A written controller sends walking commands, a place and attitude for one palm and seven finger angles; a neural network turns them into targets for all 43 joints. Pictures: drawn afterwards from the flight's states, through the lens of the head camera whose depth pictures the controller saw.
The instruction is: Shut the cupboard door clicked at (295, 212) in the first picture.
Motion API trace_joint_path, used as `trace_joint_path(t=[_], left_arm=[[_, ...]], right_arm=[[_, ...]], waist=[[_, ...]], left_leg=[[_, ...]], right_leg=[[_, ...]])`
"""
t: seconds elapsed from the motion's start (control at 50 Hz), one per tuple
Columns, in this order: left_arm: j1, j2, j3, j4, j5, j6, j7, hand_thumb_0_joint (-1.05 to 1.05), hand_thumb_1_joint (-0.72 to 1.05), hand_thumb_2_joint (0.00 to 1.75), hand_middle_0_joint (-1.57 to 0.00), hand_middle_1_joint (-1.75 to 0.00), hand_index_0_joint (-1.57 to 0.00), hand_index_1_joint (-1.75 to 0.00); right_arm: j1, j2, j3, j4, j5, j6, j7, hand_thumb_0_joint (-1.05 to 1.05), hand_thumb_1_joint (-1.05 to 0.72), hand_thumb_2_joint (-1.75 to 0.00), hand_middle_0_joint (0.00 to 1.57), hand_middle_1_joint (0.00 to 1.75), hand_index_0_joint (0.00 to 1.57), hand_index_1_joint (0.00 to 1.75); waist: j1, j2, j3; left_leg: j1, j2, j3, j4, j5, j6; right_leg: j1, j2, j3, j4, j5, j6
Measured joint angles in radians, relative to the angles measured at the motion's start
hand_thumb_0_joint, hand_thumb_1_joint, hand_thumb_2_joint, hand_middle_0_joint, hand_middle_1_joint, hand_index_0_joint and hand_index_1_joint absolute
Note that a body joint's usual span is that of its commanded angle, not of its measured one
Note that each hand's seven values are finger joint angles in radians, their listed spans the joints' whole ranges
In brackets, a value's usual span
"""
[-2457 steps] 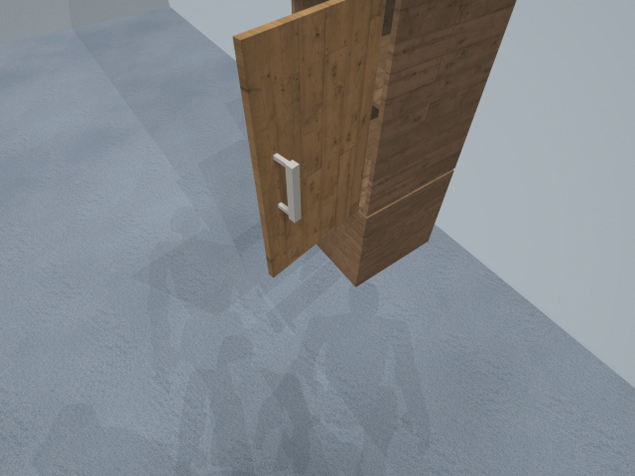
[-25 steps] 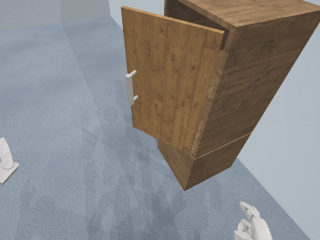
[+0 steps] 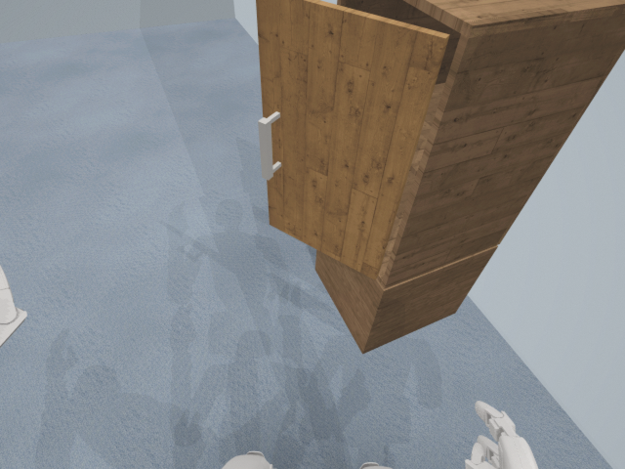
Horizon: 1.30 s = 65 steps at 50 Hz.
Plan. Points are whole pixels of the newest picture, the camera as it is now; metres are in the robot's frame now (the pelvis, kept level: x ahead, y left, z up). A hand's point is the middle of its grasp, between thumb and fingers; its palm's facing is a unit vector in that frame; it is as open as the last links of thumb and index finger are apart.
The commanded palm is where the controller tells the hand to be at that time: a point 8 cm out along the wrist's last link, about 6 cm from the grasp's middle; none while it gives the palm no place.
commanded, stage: step back with the hand held close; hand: left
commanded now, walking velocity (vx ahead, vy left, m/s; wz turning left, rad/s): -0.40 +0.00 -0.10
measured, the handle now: (271, 146) +0.75 +0.13 -0.02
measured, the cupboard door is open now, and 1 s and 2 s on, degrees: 32 32 32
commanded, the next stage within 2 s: stop stepping back and stand still in 0.46 s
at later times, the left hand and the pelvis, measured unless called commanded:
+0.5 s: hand out of the picture +0.11 +0.29 +0.20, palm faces +0.48 -0.79 -0.39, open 7.4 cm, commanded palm +0.04 +0.32 +0.20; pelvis -0.10 +0.02 +0.02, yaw +0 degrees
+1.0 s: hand out of the picture +0.03 +0.30 +0.19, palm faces +0.40 -0.84 -0.36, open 7.4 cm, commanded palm -0.03 +0.33 +0.20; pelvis -0.21 +0.05 +0.02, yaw -7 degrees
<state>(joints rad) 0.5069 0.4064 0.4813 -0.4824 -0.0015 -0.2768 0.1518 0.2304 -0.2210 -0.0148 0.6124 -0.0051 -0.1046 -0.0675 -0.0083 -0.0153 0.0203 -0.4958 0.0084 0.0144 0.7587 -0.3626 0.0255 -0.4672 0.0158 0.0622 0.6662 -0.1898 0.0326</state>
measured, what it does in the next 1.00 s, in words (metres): walks backwards: right foot, then left foot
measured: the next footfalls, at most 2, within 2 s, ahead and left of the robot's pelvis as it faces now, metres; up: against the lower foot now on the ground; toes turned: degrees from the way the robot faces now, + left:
right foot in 0.28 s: -0.05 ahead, -0.13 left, +0.00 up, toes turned +8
left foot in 0.42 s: +0.06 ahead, +0.11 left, +0.00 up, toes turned +8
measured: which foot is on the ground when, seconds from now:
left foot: down 0.00-0.32, up 0.34-0.40, down 0.42-0.70, up 0.72-0.90, down 0.92-1.00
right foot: down 0.00-0.12, up 0.14-0.26, down 0.28-0.48, up 0.50-0.68, down 0.70-1.00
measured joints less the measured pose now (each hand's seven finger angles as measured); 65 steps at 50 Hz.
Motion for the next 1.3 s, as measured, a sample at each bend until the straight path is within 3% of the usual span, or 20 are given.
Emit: trace_joint_path(t=[0.12, 0.18, 0.22, 0.26, 0.3, 0.36, 0.42, 0.5, 0.56, 0.62, 0.68, 0.72, 0.78, 0.82, 0.92, 0.98, 1.08, 1.16, 1.22, 1.3], left_arm=[[0.001, -0.004, -0.042, -0.038, -0.012, 0.004, 0.012, 0.01, 0.88, 0.89, -0.22, -0.3, -0.22, -0.3], [-0.011, 0.027, -0.023, -0.036, -0.011, 0.006, 0.008, 0.01, 0.88, 0.89, -0.22, -0.3, -0.22, -0.3], [-0.021, 0.06, -0.003, -0.036, -0.019, 0.003, 0.003, 0.01, 0.88, 0.89, -0.22, -0.3, -0.22, -0.3], [-0.011, 0.075, 0.022, -0.031, -0.031, -0.006, 0.005, 0.01, 0.88, 0.89, -0.22, -0.3, -0.22, -0.3], [0.013, 0.074, 0.051, -0.034, -0.041, -0.015, 0.011, 0.01, 0.88, 0.89, -0.22, -0.3, -0.22, -0.3], [-0.006, -0.01, -0.007, -0.008, -0.026, -0.021, 0.021, 0.01, 0.88, 0.9, -0.21, -0.3, -0.22, -0.3], [-0.019, -0.032, -0.064, -0.006, -0.013, 0.003, 0.016, 0.01, 0.88, 0.9, -0.21, -0.3, -0.21, -0.3], [-0.091, 0.008, -0.062, 0.028, -0.019, 0.015, -0.006, 0.01, 0.88, 0.9, -0.21, -0.3, -0.21, -0.3], [-0.087, 0.031, -0.04, 0.032, -0.034, 0.037, -0.023, 0.01, 0.88, 0.9, -0.21, -0.3, -0.21, -0.3], [-0.032, 0.038, -0.037, -0.008, -0.055, 0.056, -0.027, 0.02, 0.89, 0.9, -0.21, -0.3, -0.21, -0.3], [0.032, 0.05, -0.041, -0.058, -0.07, 0.083, -0.025, 0.02, 0.89, 0.9, -0.21, -0.3, -0.21, -0.3], [0.068, 0.071, -0.024, -0.102, -0.069, 0.093, -0.019, 0.02, 0.89, 0.9, -0.21, -0.3, -0.21, -0.3], [0.078, 0.06, -0.055, -0.1, -0.059, 0.097, -0.007, 0.01, 0.88, 0.89, -0.22, -0.3, -0.22, -0.3], [0.067, 0.04, -0.068, -0.063, -0.05, 0.098, 0.012, 0.01, 0.88, 0.89, -0.22, -0.3, -0.22, -0.3], [-0.055, -0.021, -0.091, 0.076, -0.026, 0.11, 0.047, 0.01, 0.88, 0.9, -0.22, -0.3, -0.22, -0.3], [-0.061, -0.022, -0.069, 0.092, -0.029, 0.117, 0.048, 0.01, 0.89, 0.9, -0.21, -0.3, -0.21, -0.3], [0.037, 0.024, -0.041, 0.027, -0.028, 0.11, 0.027, 0.02, 0.89, 0.9, -0.21, -0.3, -0.21, -0.3], [0.094, 0.066, -0.028, -0.031, -0.027, 0.085, 0.019, 0.02, 0.89, 0.9, -0.21, -0.3, -0.21, -0.3], [0.09, 0.071, -0.026, -0.006, -0.027, 0.075, 0.015, 0.01, 0.88, 0.9, -0.22, -0.3, -0.22, -0.3], [0.082, 0.027, -0.043, 0.035, -0.033, 0.088, 0.026, 0.01, 0.88, 0.89, -0.22, -0.3, -0.22, -0.3]], right_arm=[[-0.042, 0.004, 0.0, -0.001, 0.001, 0.023, 0.002, 0.01, -0.91, -0.9, 0.2, 0.3, 0.2, 0.3], [-0.033, 0.017, -0.007, -0.021, 0.003, 0.006, -0.011, 0.01, -0.91, -0.9, 0.2, 0.3, 0.2, 0.3], [-0.02, 0.035, -0.015, -0.009, 0.006, -0.012, -0.01, 0.01, -0.91, -0.9, 0.2, 0.3, 0.2, 0.3], [-0.011, 0.048, -0.015, 0.004, 0.01, -0.021, -0.002, 0.01, -0.9, -0.9, 0.2, 0.3, 0.2, 0.3], [-0.02, 0.052, -0.007, 0.005, 0.007, -0.027, 0.005, 0.01, -0.9, -0.9, 0.2, 0.3, 0.2, 0.3], [-0.068, 0.031, -0.005, 0.051, 0.0, -0.019, 0.004, 0.01, -0.9, -0.9, 0.2, 0.3, 0.2, 0.3], [-0.064, 0.035, 0.004, 0.063, 0.004, 0.001, -0.008, 0.01, -0.91, -0.9, 0.2, 0.3, 0.2, 0.3], [-0.108, 0.054, 0.011, 0.029, 0.003, 0.015, -0.011, 0.02, -0.9, -0.9, 0.2, 0.3, 0.2, 0.3], [-0.129, 0.067, 0.016, -0.009, -0.007, 0.007, 0.009, 0.01, -0.9, -0.9, 0.2, 0.3, 0.2, 0.3], [-0.114, 0.07, 0.02, -0.042, -0.004, 0.003, 0.025, 0.01, -0.9, -0.9, 0.2, 0.3, 0.2, 0.3], [-0.08, 0.067, 0.025, -0.07, -0.005, 0.003, 0.03, 0.01, -0.9, -0.9, 0.2, 0.3, 0.2, 0.3], [-0.07, 0.057, 0.028, -0.079, -0.007, 0.006, 0.03, 0.01, -0.9, -0.9, 0.2, 0.3, 0.2, 0.3], [-0.019, 0.026, 0.026, -0.007, -0.004, 0.034, 0.018, 0.01, -0.9, -0.9, 0.2, 0.3, 0.2, 0.3], [0.041, 0.012, 0.028, 0.034, 0.0, 0.047, 0.003, 0.01, -0.9, -0.9, 0.2, 0.3, 0.2, 0.3], [0.138, -0.038, 0.009, 0.089, 0.002, 0.035, -0.029, 0.01, -0.9, -0.9, 0.2, 0.3, 0.2, 0.3], [0.114, -0.027, 0.003, 0.105, 0.006, 0.029, -0.035, 0.02, -0.91, -0.9, 0.2, 0.3, 0.2, 0.3], [0.099, 0.038, 0.022, 0.073, -0.013, -0.015, -0.017, 0.02, -0.91, -0.9, 0.2, 0.3, 0.2, 0.29], [0.099, 0.068, 0.05, 0.046, -0.015, -0.011, 0.0, 0.02, -0.9, -0.9, 0.2, 0.3, 0.2, 0.3], [0.083, 0.063, 0.051, 0.04, -0.013, 0.014, 0.002, 0.01, -0.9, -0.9, 0.2, 0.3, 0.2, 0.3], [0.062, 0.035, 0.033, 0.063, -0.003, 0.042, 0.014, 0.01, -0.9, -0.9, 0.2, 0.3, 0.2, 0.3]], waist=[[-0.004, -0.022, 0.002], [-0.034, 0.023, 0.006], [-0.042, 0.039, -0.009], [-0.032, 0.032, -0.04], [-0.002, 0.002, -0.066], [0.046, 0.029, -0.027], [0.067, 0.007, -0.053], [0.04, -0.012, -0.024], [0.016, 0.011, -0.016], [0.004, 0.027, -0.04], [-0.01, 0.012, -0.068], [0.007, -0.029, -0.07], [0.039, -0.03, -0.081], [0.05, -0.039, -0.116], [0.013, 0.001, -0.152], [-0.019, -0.027, -0.107], [-0.068, -0.034, -0.069], [-0.07, -0.025, -0.065], [-0.065, 0.013, -0.061], [-0.022, 0.032, -0.073]], left_leg=[[-0.012, -0.017, 0.014, -0.083, 0.053, 0.004], [-0.032, 0.04, 0.012, -0.115, 0.193, 0.025], [-0.047, 0.083, 0.026, -0.129, 0.268, 0.016], [-0.073, 0.104, 0.058, -0.128, 0.264, 0.008], [-0.111, 0.103, 0.111, -0.114, 0.247, 0.0], [-0.077, 0.09, 0.103, -0.116, 0.2, -0.043], [0.032, 0.043, 0.101, -0.161, 0.217, -0.046], [0.057, 0.04, 0.118, -0.266, 0.298, 0.048], [0.055, 0.083, 0.127, -0.321, 0.354, 0.045], [0.042, 0.118, 0.141, -0.375, 0.393, 0.033], [0.0, 0.108, 0.153, -0.379, 0.318, -0.005], [-0.072, 0.083, 0.166, -0.267, 0.168, -0.048], [-0.113, 0.046, 0.067, 0.046, 0.06, -0.067], [-0.064, 0.028, 0.046, 0.113, 0.06, -0.062], [0.178, 0.045, 0.045, -0.137, 0.013, -0.021], [0.202, 0.019, 0.078, -0.172, 0.08, -0.006], [0.229, 0.033, 0.108, -0.236, 0.114, -0.007], [0.22, 0.05, 0.115, -0.239, 0.122, -0.021], [0.191, 0.065, 0.101, -0.181, 0.084, -0.026], [0.134, 0.033, 0.044, -0.014, -0.025, -0.034]], right_leg=[[-0.015, -0.023, 0.007, -0.065, 0.03, 0.006], [-0.019, 0.036, -0.007, 0.099, -0.083, 0.007], [0.03, 0.07, -0.029, 0.186, -0.164, 0.001], [0.114, 0.067, -0.047, 0.149, -0.22, -0.019], [0.185, 0.04, -0.013, 0.018, -0.281, -0.041], [0.181, 0.047, 0.02, -0.002, -0.21, -0.019], [0.196, 0.029, 0.056, -0.058, -0.158, 0.004], [0.163, 0.032, 0.047, -0.032, -0.146, 0.007], [0.116, 0.074, -0.012, 0.162, -0.252, -0.008], [0.157, 0.076, -0.096, 0.163, -0.304, -0.025], [0.272, 0.061, -0.155, -0.042, -0.328, -0.046], [0.297, 0.032, -0.129, -0.171, -0.235, -0.085], [0.281, 0.025, -0.105, -0.141, -0.162, -0.091], [0.294, 0.012, -0.086, -0.163, -0.155, -0.08], [0.275, 0.0, -0.109, -0.133, -0.164, -0.05], [0.239, -0.033, -0.088, -0.054, -0.192, -0.038], [0.17, -0.009, -0.109, 0.059, -0.227, -0.032], [0.222, -0.002, -0.16, -0.115, -0.166, -0.038], [0.223, 0.014, -0.175, -0.135, -0.098, -0.089], [0.223, 0.018, -0.156, -0.125, -0.116, -0.108]])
